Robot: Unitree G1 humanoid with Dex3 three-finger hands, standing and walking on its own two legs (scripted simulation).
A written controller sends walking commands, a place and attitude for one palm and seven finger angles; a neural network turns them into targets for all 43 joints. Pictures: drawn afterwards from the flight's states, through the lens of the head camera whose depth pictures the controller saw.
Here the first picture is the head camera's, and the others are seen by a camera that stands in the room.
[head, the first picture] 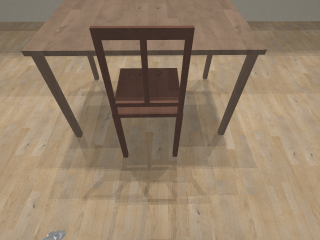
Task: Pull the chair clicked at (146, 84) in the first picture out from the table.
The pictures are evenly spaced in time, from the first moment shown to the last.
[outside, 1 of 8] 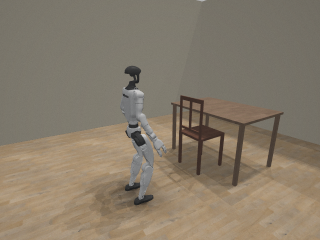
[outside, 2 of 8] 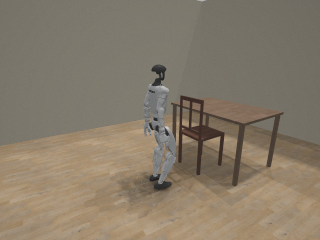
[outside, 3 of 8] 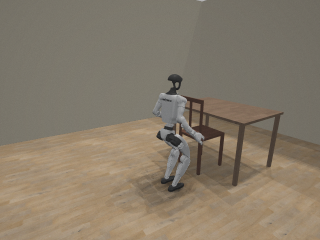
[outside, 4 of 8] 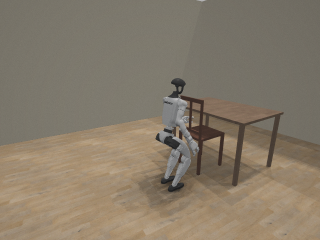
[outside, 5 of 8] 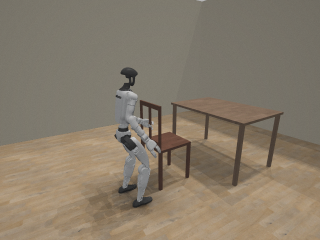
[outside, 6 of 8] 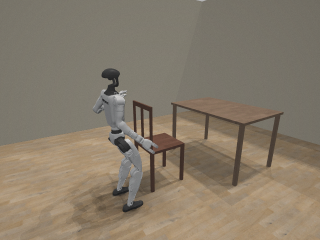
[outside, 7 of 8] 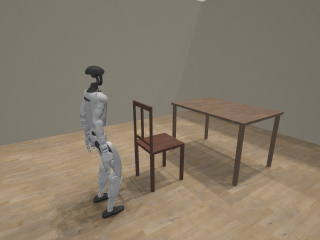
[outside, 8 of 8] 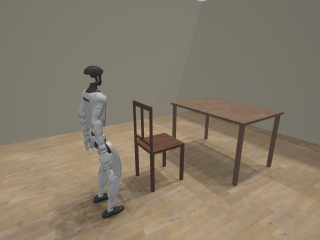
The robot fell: no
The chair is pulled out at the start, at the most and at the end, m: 0.00 0.64 0.63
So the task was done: yes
